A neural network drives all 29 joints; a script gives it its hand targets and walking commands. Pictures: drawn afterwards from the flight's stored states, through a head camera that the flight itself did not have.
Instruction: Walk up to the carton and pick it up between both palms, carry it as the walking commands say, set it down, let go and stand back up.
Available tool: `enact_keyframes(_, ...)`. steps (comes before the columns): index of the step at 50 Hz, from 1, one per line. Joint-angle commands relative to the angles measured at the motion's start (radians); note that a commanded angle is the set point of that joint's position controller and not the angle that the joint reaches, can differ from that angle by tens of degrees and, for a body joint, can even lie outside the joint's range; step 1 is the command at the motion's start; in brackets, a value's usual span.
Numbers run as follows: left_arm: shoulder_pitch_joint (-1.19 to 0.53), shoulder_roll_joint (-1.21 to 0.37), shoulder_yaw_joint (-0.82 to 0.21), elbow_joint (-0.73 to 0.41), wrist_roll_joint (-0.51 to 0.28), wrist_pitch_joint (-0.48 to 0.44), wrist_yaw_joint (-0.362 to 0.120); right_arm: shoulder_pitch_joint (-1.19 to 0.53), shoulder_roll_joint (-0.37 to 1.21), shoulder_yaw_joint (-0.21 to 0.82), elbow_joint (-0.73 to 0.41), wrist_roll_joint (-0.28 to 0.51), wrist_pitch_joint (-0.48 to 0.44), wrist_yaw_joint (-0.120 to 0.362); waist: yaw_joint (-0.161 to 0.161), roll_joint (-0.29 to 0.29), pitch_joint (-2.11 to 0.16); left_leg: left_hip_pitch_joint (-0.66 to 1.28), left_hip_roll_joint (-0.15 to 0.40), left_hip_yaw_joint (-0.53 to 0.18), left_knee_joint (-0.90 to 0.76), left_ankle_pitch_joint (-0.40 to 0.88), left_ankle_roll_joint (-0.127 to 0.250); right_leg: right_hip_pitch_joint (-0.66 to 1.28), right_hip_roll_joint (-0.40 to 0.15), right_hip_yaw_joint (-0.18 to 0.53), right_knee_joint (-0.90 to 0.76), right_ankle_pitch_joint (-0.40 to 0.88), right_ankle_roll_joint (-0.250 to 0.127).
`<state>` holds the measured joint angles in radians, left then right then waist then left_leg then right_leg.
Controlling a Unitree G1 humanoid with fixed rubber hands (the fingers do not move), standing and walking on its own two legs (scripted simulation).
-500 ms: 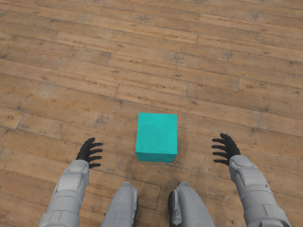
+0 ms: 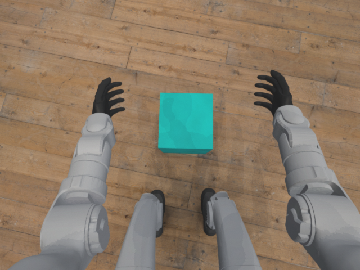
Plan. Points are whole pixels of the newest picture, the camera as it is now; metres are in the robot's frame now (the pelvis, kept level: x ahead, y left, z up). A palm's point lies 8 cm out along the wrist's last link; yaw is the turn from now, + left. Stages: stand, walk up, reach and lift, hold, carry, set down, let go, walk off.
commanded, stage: reach and lift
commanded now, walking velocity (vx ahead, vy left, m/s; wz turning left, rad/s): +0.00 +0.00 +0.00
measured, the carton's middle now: (185, 126) +0.49 -0.01 -0.55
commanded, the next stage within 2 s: none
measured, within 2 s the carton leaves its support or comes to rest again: neither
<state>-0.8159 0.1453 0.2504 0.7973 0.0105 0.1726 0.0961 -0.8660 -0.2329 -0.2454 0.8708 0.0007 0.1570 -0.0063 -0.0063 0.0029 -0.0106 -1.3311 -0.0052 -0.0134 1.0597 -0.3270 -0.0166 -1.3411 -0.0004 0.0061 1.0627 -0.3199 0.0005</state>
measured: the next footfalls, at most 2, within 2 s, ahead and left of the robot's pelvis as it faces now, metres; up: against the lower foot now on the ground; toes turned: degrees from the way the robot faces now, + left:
none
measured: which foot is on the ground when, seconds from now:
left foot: down 0.00-1.00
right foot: down 0.00-1.00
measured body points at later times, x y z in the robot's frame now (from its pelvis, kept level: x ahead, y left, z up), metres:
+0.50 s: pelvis +0.01 +0.00 -0.03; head +0.32 -0.01 +0.30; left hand +0.50 +0.18 -0.16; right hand +0.51 -0.20 -0.16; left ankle +0.07 +0.13 -0.64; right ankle +0.08 -0.12 -0.64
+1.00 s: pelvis -0.03 +0.00 -0.18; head +0.31 +0.00 +0.12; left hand +0.50 +0.17 -0.32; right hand +0.50 -0.20 -0.32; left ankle +0.07 +0.13 -0.64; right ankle +0.07 -0.12 -0.64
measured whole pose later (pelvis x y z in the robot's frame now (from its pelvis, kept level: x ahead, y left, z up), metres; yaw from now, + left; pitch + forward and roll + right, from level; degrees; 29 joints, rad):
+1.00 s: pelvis -0.03 +0.00 -0.18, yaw +0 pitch +48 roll +1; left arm -1.15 0.21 0.23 0.89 -0.09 0.11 0.15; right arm -1.18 -0.31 -0.21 0.96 0.08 0.10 -0.06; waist 0.00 0.01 -0.02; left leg -2.09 -0.05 -0.03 1.77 -0.51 -0.03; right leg -2.10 0.04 0.04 1.76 -0.50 0.03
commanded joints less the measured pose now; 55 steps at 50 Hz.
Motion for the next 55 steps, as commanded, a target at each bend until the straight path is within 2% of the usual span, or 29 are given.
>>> enact_keyframes(1,-0.247,0.093,0.028,-0.074,0.005,-0.061,0.001,-0.262,-0.098,-0.019,-0.084,0.0,-0.059,-0.001,0.0,-0.014,-0.869,0.375,-0.073,0.031,-0.062,0.261,-0.035,0.442,0.067,-0.022,-0.069,0.289,0.03)
enact_keyframes(9,-0.335,0.086,0.063,-0.044,0.018,-0.102,-0.004,-0.34,-0.093,-0.058,-0.067,-0.034,-0.093,-0.002,-0.009,-0.011,-1.011,0.321,-0.076,0.032,-0.042,0.362,-0.036,0.442,0.073,-0.017,-0.055,0.418,0.037)
enact_keyframes(14,-0.31,0.074,0.087,-0.083,0.05,-0.121,-0.013,-0.312,-0.078,-0.086,-0.111,-0.073,-0.109,0.005,-0.005,-0.016,-1.065,0.286,-0.078,0.03,-0.042,0.44,-0.032,0.466,0.075,-0.008,-0.044,0.527,0.04)
enact_keyframes(17,-0.311,0.069,0.101,-0.107,0.068,-0.125,-0.022,-0.316,-0.069,-0.099,-0.134,-0.088,-0.111,0.015,0.0,-0.022,-1.054,0.241,-0.078,0.031,-0.036,0.433,-0.028,0.45,0.073,-0.004,-0.033,0.536,0.041)
enact_keyframes(24,-0.338,0.047,0.116,-0.04,0.085,-0.123,-0.025,-0.344,-0.052,-0.112,-0.043,-0.098,-0.114,0.02,0.002,-0.014,-0.928,0.079,-0.08,0.044,0.073,0.275,-0.035,0.216,0.08,-0.013,0.067,0.346,0.038)
enact_keyframes(29,-0.385,0.061,0.095,-0.032,0.059,-0.114,-0.005,-0.396,-0.087,-0.104,-0.017,-0.076,-0.111,0.005,-0.01,-0.007,-0.962,0.018,-0.089,0.051,0.214,0.194,-0.045,0.078,0.088,-0.037,0.207,0.232,0.038)
enact_keyframes(37,-0.444,0.115,0.019,-0.082,-0.027,-0.099,0.039,-0.439,-0.151,-0.029,-0.078,0.016,-0.097,-0.036,-0.012,-0.005,-1.165,-0.015,-0.102,0.068,0.421,0.228,-0.05,0.011,0.085,-0.055,0.407,0.258,0.05)
enact_keyframes(41,-0.482,0.133,-0.014,-0.081,-0.07,-0.087,0.052,-0.477,-0.175,0.002,-0.087,0.054,-0.085,-0.048,-0.011,-0.006,-1.167,-0.061,-0.094,0.073,0.486,0.18,-0.051,-0.047,0.08,-0.059,0.47,0.206,0.05)
enact_keyframes(49,-0.573,0.159,-0.022,0.005,-0.101,-0.084,0.058,-0.571,-0.188,0.031,-0.002,0.08,-0.076,-0.061,-0.002,-0.015,-1.062,-0.206,-0.076,0.08,0.587,0.039,-0.047,-0.18,0.066,-0.06,0.572,0.067,0.044)
enact_keyframes(55,-0.617,0.172,-0.024,0.069,-0.107,-0.1,0.054,-0.613,-0.195,0.036,0.064,0.082,-0.093,-0.072,-0.002,-0.015,-1.012,-0.282,-0.066,0.079,0.665,0.016,-0.044,-0.245,0.06,-0.058,0.653,0.044,0.041)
